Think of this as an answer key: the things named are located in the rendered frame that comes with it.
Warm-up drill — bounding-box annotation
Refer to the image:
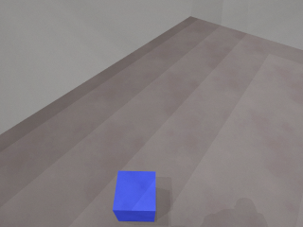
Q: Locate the carton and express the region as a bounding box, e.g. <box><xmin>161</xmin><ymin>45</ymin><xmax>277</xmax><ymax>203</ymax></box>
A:
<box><xmin>113</xmin><ymin>170</ymin><xmax>156</xmax><ymax>222</ymax></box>

